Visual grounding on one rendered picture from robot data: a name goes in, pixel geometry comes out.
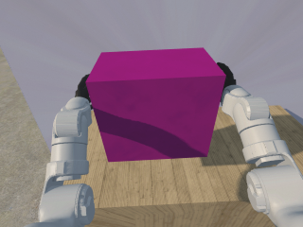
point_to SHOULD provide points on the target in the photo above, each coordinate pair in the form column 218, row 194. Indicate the robot right forearm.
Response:
column 261, row 142

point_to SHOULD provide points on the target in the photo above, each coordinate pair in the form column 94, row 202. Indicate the left robot upper arm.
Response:
column 68, row 205

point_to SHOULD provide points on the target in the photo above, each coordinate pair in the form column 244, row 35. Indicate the robot right hand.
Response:
column 229, row 79

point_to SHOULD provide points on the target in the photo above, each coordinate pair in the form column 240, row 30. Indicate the robot left hand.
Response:
column 82, row 90

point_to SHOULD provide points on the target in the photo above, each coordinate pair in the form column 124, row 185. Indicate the pedestal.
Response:
column 183, row 192

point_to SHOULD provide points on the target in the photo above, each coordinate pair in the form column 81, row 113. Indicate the carton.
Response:
column 155, row 104

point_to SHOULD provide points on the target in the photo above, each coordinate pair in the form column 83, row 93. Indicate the right robot upper arm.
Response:
column 277, row 191

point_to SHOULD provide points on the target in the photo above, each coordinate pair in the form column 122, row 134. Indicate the robot left forearm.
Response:
column 69, row 142

